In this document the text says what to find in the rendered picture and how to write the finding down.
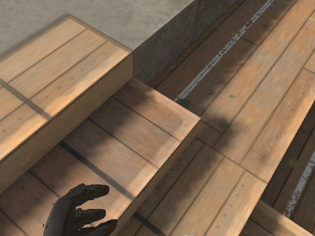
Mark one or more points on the left robot hand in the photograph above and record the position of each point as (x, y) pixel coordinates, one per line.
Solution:
(65, 220)

